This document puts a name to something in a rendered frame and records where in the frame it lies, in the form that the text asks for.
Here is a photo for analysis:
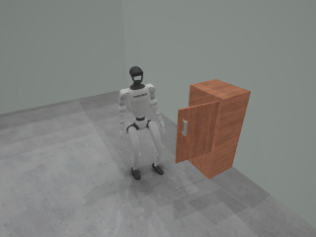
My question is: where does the left robot hand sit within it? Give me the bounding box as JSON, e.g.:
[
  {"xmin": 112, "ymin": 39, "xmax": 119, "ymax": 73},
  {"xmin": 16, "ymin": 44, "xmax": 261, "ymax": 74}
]
[{"xmin": 157, "ymin": 120, "xmax": 166, "ymax": 135}]

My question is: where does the robot right forearm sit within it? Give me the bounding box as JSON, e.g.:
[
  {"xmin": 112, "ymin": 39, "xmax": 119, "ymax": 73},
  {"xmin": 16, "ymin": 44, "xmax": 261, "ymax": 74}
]
[{"xmin": 118, "ymin": 106, "xmax": 125, "ymax": 130}]

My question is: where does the cupboard door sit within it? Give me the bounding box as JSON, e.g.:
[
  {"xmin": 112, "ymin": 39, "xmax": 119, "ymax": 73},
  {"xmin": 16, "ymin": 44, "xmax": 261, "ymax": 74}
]
[{"xmin": 175, "ymin": 101, "xmax": 220, "ymax": 164}]

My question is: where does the robot left forearm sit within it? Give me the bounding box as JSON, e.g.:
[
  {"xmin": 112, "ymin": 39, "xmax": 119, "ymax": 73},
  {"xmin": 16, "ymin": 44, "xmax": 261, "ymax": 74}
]
[{"xmin": 152, "ymin": 101, "xmax": 162, "ymax": 121}]

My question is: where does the left robot upper arm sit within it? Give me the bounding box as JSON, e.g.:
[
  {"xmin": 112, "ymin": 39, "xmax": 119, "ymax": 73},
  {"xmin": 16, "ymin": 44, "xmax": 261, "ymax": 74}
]
[{"xmin": 146, "ymin": 83, "xmax": 157, "ymax": 106}]

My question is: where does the right robot foot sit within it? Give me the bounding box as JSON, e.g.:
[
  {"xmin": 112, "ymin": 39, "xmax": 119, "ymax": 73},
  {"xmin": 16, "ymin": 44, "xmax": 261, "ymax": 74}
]
[{"xmin": 131, "ymin": 167, "xmax": 141, "ymax": 180}]

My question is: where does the right robot thigh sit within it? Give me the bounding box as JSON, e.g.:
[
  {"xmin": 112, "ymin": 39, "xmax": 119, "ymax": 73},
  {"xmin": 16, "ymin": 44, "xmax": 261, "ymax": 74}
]
[{"xmin": 126, "ymin": 123, "xmax": 141, "ymax": 161}]

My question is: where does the right robot upper arm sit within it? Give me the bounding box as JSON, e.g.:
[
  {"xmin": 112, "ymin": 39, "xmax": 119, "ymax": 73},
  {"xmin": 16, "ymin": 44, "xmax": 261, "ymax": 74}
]
[{"xmin": 118, "ymin": 88, "xmax": 129, "ymax": 113}]

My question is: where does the right robot hand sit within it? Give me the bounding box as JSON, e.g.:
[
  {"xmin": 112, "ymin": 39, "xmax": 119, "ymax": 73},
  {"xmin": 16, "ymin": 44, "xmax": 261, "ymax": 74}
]
[{"xmin": 118, "ymin": 129, "xmax": 127, "ymax": 144}]

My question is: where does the handle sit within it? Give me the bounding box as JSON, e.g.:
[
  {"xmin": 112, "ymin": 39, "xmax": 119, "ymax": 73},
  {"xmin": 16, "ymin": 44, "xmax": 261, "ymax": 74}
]
[{"xmin": 182, "ymin": 119, "xmax": 188, "ymax": 136}]

